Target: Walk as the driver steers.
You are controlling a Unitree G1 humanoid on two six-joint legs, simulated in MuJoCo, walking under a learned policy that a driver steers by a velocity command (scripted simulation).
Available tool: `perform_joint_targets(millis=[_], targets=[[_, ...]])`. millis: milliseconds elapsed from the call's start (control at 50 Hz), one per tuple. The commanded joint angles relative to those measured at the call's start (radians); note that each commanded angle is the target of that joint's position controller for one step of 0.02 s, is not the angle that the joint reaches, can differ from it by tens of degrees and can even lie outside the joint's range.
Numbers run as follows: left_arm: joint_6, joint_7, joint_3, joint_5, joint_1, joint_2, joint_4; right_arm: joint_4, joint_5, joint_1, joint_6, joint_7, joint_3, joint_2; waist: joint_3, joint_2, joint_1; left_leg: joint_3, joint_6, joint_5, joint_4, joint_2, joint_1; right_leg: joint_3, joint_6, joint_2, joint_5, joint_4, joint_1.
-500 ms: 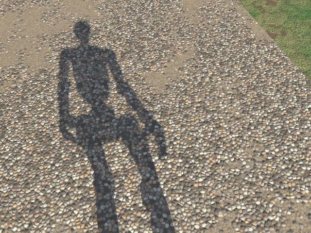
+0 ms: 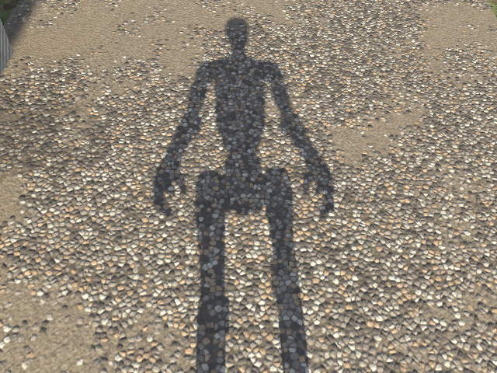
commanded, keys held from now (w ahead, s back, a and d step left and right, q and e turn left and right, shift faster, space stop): q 0.10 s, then w+q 0.04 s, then w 0.58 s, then w+e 0.28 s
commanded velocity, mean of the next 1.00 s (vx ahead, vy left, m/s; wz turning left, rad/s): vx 0.34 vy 0.00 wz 0.14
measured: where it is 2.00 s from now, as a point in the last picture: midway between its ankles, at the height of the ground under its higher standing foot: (237, 246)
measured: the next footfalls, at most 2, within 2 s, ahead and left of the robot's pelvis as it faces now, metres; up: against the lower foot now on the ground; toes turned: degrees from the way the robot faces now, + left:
right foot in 0.22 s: +0.04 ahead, -0.12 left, +0.00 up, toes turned +11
left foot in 0.68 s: +0.25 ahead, +0.14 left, +0.00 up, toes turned +13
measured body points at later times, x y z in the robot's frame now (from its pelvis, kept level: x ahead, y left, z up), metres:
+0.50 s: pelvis +0.06 -0.02 +0.00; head +0.08 -0.05 +0.45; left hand +0.02 +0.24 -0.12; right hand +0.24 -0.26 -0.12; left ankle +0.10 +0.13 -0.69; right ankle +0.01 -0.13 -0.74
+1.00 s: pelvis +0.29 +0.08 +0.00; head +0.30 +0.09 +0.45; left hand +0.35 +0.35 -0.14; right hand +0.32 -0.17 -0.13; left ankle +0.21 +0.13 -0.74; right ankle +0.41 -0.05 -0.67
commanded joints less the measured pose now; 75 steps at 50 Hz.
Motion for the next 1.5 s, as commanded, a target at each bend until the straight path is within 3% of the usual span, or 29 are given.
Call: perform_joint_targets(millis=[20, 100, 160, 200, 220, 240, 260, 300, 360, 560, 620, 660, 680, 700, 720, 740, 760, 820, 940, 1080, 1140, 1180, 1220, 1240, 1260, 1280, 1320, 1380, 1500], targets=[[-0.011, 0.005, 0.008, -0.005, -0.045, 0.066, -0.085, -0.047, -0.005, 0.062, -0.005, -0.004, -0.042, -0.163, -0.072, 0.150, -0.034, -0.302, 0.172, 0.285, -0.083, 0.263, 0.196, 0.017, 0.005, 0.003, -0.034, -0.075, -0.109], [-0.020, 0.009, 0.001, -0.013, -0.045, 0.069, -0.110, -0.066, -0.011, 0.032, 0.002, 0.005, -0.050, -0.185, -0.085, 0.150, -0.034, -0.359, 0.169, 0.301, -0.060, 0.250, 0.135, 0.021, -0.014, 0.030, -0.057, -0.176, -0.001], [-0.035, 0.002, -0.004, -0.008, -0.007, 0.075, -0.119, -0.076, -0.017, -0.003, 0.009, 0.018, -0.054, -0.183, -0.105, 0.155, -0.014, -0.422, 0.157, -0.137, -0.105, 0.210, 0.044, 0.007, -0.041, 0.055, -0.090, -0.300, 0.142], [-0.047, 0.005, -0.011, -0.009, 0.098, 0.050, -0.091, -0.091, -0.012, -0.075, 0.015, 0.019, -0.048, -0.160, -0.064, 0.136, 0.067, -0.398, 0.098, -0.373, -0.084, 0.138, -0.150, -0.022, -0.076, 0.066, 0.018, -0.552, 0.391], [-0.057, 0.015, -0.003, -0.001, 0.145, 0.089, -0.079, -0.099, -0.006, -0.073, 0.009, 0.012, -0.035, -0.114, -0.041, 0.038, 0.086, -0.330, 0.041, -0.465, 0.015, 0.070, -0.292, 0.073, -0.102, -0.020, -0.049, -0.665, 0.515], [-0.066, 0.022, 0.010, 0.015, 0.193, 0.181, -0.088, -0.121, 0.006, -0.055, -0.003, 0.008, -0.008, -0.019, -0.088, -0.193, 0.091, -0.124, -0.018, -0.471, 0.328, -0.068, -0.409, 0.435, -0.165, -0.305, -0.357, -0.819, 0.593], [-0.069, 0.014, 0.032, 0.035, 0.156, 0.253, -0.079, -0.127, -0.024, -0.097, -0.016, 0.004, -0.021, -0.098, 0.036, -0.146, 0.079, -0.098, -0.023, -0.333, 0.461, -0.083, -0.503, 0.632, -0.235, -0.379, -0.466, -0.895, 0.430], [-0.084, 0.000, 0.005, 0.012, 0.062, 0.135, -0.079, -0.085, -0.029, -0.030, -0.033, 0.023, -0.029, -0.127, 0.094, -0.074, -0.012, -0.134, -0.030, -0.173, 0.541, -0.012, -0.448, 0.479, -0.219, -0.286, -0.366, -0.882, 0.358], [-0.111, -0.013, -0.002, -0.001, 0.090, 0.100, -0.059, -0.047, -0.042, -0.007, -0.041, 0.050, -0.025, -0.118, 0.055, -0.102, 0.000, -0.067, -0.061, -0.068, 0.602, 0.007, -0.430, 0.279, -0.201, -0.190, -0.123, -0.874, 0.406], [-0.137, -0.031, 0.009, 0.000, 0.299, 0.110, 0.055, -0.126, -0.026, -0.299, -0.057, 0.072, 0.022, -0.040, 0.074, -0.105, 0.101, 0.136, -0.090, 0.004, 0.244, 0.105, -0.379, 0.125, -0.237, -0.196, 0.299, -0.834, 0.481], [-0.134, -0.030, 0.014, -0.001, 0.300, 0.131, 0.070, -0.127, -0.023, -0.269, -0.063, 0.061, 0.020, -0.057, 0.058, -0.114, 0.069, 0.168, -0.039, -0.034, 0.163, 0.077, -0.226, 0.117, -0.226, -0.231, 0.489, -0.772, 0.456], [-0.128, -0.029, 0.013, -0.008, 0.269, 0.139, 0.076, -0.074, -0.026, -0.105, -0.073, 0.042, 0.007, -0.074, -0.011, -0.075, -0.026, 0.179, 0.002, 0.000, 0.055, 0.030, 0.017, 0.062, -0.193, -0.205, 0.748, -0.588, 0.424], [-0.127, -0.029, 0.006, -0.013, 0.267, 0.120, 0.075, -0.020, -0.038, 0.050, -0.086, 0.028, -0.009, -0.113, -0.113, -0.019, -0.087, 0.144, 0.029, 0.000, 0.036, 0.052, 0.245, 0.006, -0.169, -0.153, 0.744, -0.388, 0.338], [-0.129, -0.034, -0.018, -0.028, 0.261, 0.052, 0.028, -0.003, -0.061, 0.221, -0.095, 0.012, -0.030, -0.201, -0.263, 0.128, -0.153, -0.189, 0.100, -0.257, -0.031, 0.327, 0.521, -0.048, -0.130, -0.083, 0.417, -0.066, 0.097], [-0.128, -0.031, -0.021, -0.023, 0.306, 0.016, 0.014, 0.016, -0.045, 0.256, -0.090, 0.012, -0.043, -0.273, -0.299, 0.296, -0.116, -0.600, 0.173, -0.322, -0.179, 0.517, 0.565, -0.043, -0.119, 0.059, -0.166, 0.167, -0.125], [-0.117, -0.026, 0.003, -0.004, 0.244, 0.098, 0.025, 0.014, -0.023, 0.174, -0.085, 0.014, -0.028, -0.204, -0.159, 0.144, -0.090, -0.525, 0.157, -0.353, -0.181, 0.476, 0.435, 0.046, -0.141, -0.005, -0.105, 0.249, -0.181], [-0.122, -0.037, 0.000, -0.008, 0.213, 0.080, 0.021, -0.004, -0.020, 0.075, -0.088, 0.018, -0.009, -0.139, -0.057, 0.103, -0.049, -0.375, 0.133, -0.275, -0.201, 0.431, 0.302, 0.055, -0.149, -0.043, -0.007, 0.224, -0.169], [-0.097, -0.056, -0.005, 0.007, 0.236, 0.037, 0.057, 0.003, -0.017, 0.004, -0.113, 0.014, 0.018, -0.053, 0.007, 0.129, 0.014, -0.103, 0.058, -0.012, -0.271, 0.311, 0.138, 0.037, -0.125, -0.082, 0.094, 0.138, -0.069], [-0.073, -0.077, -0.003, 0.007, 0.084, 0.013, 0.014, 0.062, -0.010, 0.100, -0.142, 0.008, 0.020, -0.055, 0.052, 0.096, 0.012, 0.092, 0.047, 0.267, -0.307, 0.294, 0.171, 0.017, -0.096, -0.077, 0.260, 0.084, -0.226], [-0.081, -0.096, -0.036, 0.011, -0.162, -0.024, -0.083, 0.124, -0.008, 0.185, -0.141, -0.012, 0.027, -0.064, 0.086, 0.081, -0.031, 0.246, 0.018, 0.556, -0.273, 0.291, 0.258, -0.136, -0.119, -0.039, 0.394, -0.289, -0.165], [-0.078, -0.089, -0.030, 0.013, -0.129, 0.002, -0.087, 0.142, -0.011, 0.190, -0.128, -0.027, 0.021, -0.102, 0.030, 0.108, 0.000, 0.289, -0.001, 0.939, -0.127, 0.313, 0.367, -0.192, -0.176, 0.032, 0.286, -0.346, -0.063], [-0.077, -0.079, -0.014, 0.016, 0.004, 0.038, -0.054, 0.140, -0.019, 0.169, -0.111, -0.037, 0.012, -0.134, -0.053, 0.137, 0.065, 0.305, 0.000, 1.124, 0.100, 0.330, 0.390, -0.202, -0.227, 0.089, 0.174, -0.355, 0.079], [-0.088, -0.060, 0.028, 0.031, 0.258, 0.119, 0.017, 0.112, -0.017, 0.131, -0.100, -0.027, 0.007, -0.150, -0.185, 0.075, 0.188, 0.316, -0.005, 0.788, 0.552, 0.302, 0.178, -0.070, -0.308, 0.054, 0.123, -0.488, 0.442], [-0.082, -0.044, 0.058, 0.035, 0.261, 0.231, 0.012, 0.061, -0.011, 0.199, -0.107, -0.005, 0.029, -0.025, -0.273, -0.157, 0.105, 0.294, -0.047, -0.158, 0.919, 0.145, -0.231, 0.382, -0.441, -0.258, 0.177, -0.471, 0.767], [-0.070, -0.045, 0.064, -0.003, 0.263, 0.243, -0.002, 0.010, -0.006, 0.101, -0.118, 0.003, 0.017, -0.086, -0.335, -0.106, 0.134, 0.083, -0.061, -0.348, 1.110, 0.021, -0.458, 0.758, -0.539, -0.341, 0.116, -0.644, 0.842], [-0.067, -0.036, 0.057, -0.011, 0.204, 0.210, 0.001, -0.018, -0.008, 0.009, -0.134, 0.009, 0.020, -0.098, -0.166, -0.010, 0.120, 0.019, -0.051, -0.221, 1.053, 0.108, -0.555, 0.593, -0.488, -0.319, 0.133, -0.696, 0.728], [-0.075, -0.030, 0.036, -0.011, 0.115, 0.123, -0.001, -0.010, -0.009, 0.016, -0.141, 0.009, 0.020, -0.095, -0.020, 0.089, 0.027, 0.033, -0.060, -0.128, 0.870, 0.171, -0.443, 0.402, -0.396, -0.233, 0.343, -0.734, 0.466], [-0.107, -0.029, 0.023, -0.022, 0.100, 0.105, -0.002, -0.012, -0.045, 0.054, -0.083, 0.016, 0.026, -0.067, -0.029, 0.060, -0.029, 0.045, -0.108, -0.132, 0.745, 0.189, -0.314, 0.265, -0.362, -0.139, 0.529, -0.750, 0.327], [-0.112, -0.033, 0.033, -0.021, 0.215, 0.142, 0.013, -0.100, -0.038, -0.168, -0.061, 0.026, 0.032, -0.060, 0.007, -0.012, 0.041, 0.083, -0.147, 0.087, 0.463, 0.180, -0.415, 0.240, -0.296, -0.076, 0.525, -0.763, 0.338]])
Velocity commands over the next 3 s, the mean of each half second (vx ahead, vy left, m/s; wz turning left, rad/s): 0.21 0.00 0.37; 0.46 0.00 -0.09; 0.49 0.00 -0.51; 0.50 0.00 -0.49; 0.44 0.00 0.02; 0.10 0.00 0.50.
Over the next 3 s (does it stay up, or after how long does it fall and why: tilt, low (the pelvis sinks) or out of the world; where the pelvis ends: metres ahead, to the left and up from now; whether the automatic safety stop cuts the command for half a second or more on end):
stays up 1.14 -0.14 -0.01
